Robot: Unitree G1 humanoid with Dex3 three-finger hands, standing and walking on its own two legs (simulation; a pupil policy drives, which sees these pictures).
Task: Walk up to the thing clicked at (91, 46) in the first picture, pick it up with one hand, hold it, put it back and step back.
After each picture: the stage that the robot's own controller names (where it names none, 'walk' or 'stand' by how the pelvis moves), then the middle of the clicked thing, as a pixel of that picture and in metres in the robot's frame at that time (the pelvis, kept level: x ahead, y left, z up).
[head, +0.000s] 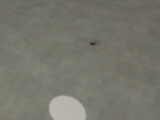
stand; (92, 42) +1.44 -0.09 -0.72
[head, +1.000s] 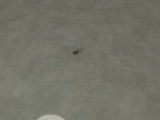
walk; (75, 51) +1.29 +0.21 -0.69
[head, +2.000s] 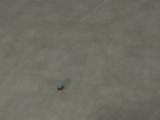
walk; (60, 86) +0.80 +0.32 -0.71
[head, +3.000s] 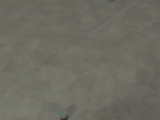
walk; (64, 115) +0.55 +0.21 -0.72
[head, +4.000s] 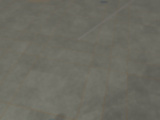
stand; out of the picture +0.46 +0.24 -0.71
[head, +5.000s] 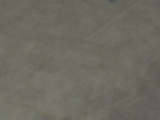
stand; out of the picture +0.42 +0.20 -0.72
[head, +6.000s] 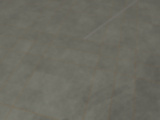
stand; out of the picture +0.38 +0.20 -0.72
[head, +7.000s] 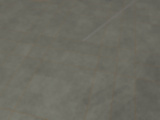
stand; out of the picture +0.38 +0.21 -0.73
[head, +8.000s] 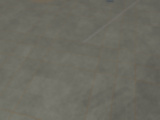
stand; out of the picture +0.37 +0.21 -0.73
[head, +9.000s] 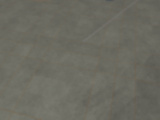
stand; out of the picture +0.36 +0.21 -0.73
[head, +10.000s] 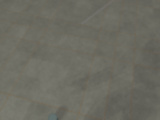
go down; out of the picture +0.39 +0.21 -0.71
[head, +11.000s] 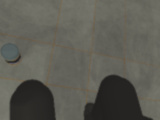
go down; (11, 55) +0.46 +0.25 -0.29
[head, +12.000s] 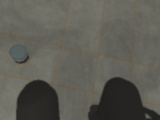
close in; (20, 55) +0.46 +0.25 -0.30
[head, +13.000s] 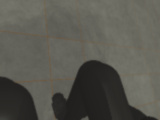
close in; out of the picture +0.44 +0.29 -0.23
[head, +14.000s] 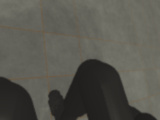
close; out of the picture +0.43 +0.30 -0.23
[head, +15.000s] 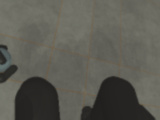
lift; out of the picture +0.36 +0.28 -0.11
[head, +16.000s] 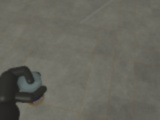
hold; (32, 90) +0.32 +0.18 +0.02
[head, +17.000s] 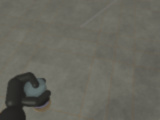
hold; (38, 95) +0.31 +0.17 -0.01
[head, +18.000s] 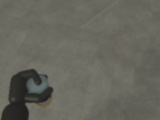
hold; (40, 91) +0.33 +0.16 -0.01
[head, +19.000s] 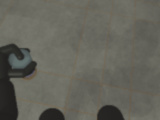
crouch; (24, 65) +0.41 +0.20 -0.07
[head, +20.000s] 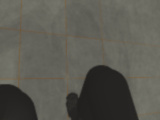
lower; out of the picture +0.46 +0.28 -0.20
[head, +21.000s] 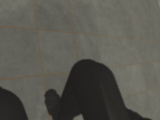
lower; out of the picture +0.44 +0.30 -0.23
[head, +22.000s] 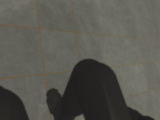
lower; out of the picture +0.44 +0.30 -0.23
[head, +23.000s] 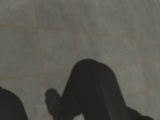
lower; out of the picture +0.44 +0.30 -0.23
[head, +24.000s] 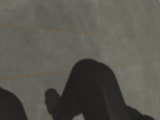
lower; out of the picture +0.44 +0.31 -0.23
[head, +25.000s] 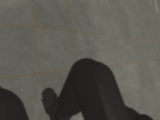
open; out of the picture +0.44 +0.29 -0.24
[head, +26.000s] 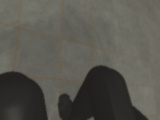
stand; out of the picture +0.44 +0.27 -0.25
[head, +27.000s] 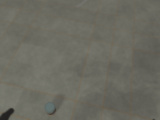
stand; (50, 109) +0.41 +0.19 -0.60
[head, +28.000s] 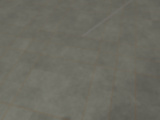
stand; out of the picture +0.40 +0.19 -0.67
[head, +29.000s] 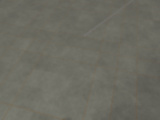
stand; out of the picture +0.39 +0.19 -0.67
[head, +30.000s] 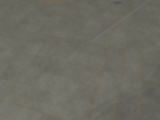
stand; out of the picture +0.41 +0.18 -0.72
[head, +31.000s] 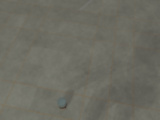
walk; (62, 103) +0.46 +0.15 -0.70
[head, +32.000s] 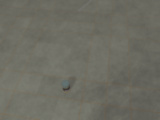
walk; (66, 86) +0.68 +0.20 -0.70
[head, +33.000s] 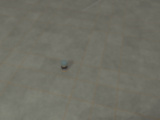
stand; (64, 65) +1.01 +0.20 -0.70
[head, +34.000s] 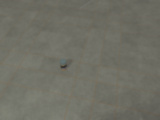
stand; (63, 64) +1.01 +0.22 -0.71
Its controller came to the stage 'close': yes
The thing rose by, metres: 0.70
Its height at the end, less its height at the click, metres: +0.00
